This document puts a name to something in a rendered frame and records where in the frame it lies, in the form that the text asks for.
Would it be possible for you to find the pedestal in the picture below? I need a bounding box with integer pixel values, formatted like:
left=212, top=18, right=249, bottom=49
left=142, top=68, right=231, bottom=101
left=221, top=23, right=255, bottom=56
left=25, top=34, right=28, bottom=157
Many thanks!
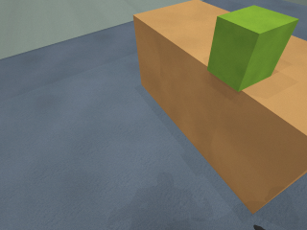
left=133, top=0, right=307, bottom=214

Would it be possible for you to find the carton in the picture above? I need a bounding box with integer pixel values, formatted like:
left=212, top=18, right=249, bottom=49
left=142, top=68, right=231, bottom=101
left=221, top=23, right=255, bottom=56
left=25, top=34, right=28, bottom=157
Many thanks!
left=207, top=5, right=299, bottom=92

